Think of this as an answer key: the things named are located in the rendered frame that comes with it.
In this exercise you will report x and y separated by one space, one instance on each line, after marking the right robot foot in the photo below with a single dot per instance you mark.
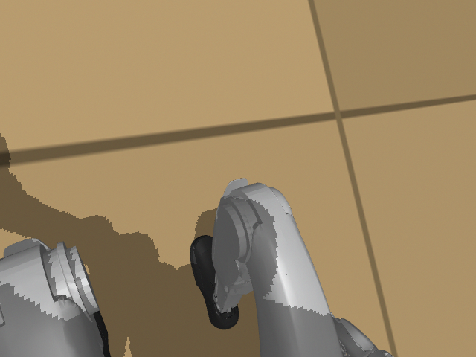
204 273

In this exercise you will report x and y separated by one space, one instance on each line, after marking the left robot foot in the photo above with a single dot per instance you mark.
103 333

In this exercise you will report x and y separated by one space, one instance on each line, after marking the right robot hand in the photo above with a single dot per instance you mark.
354 343

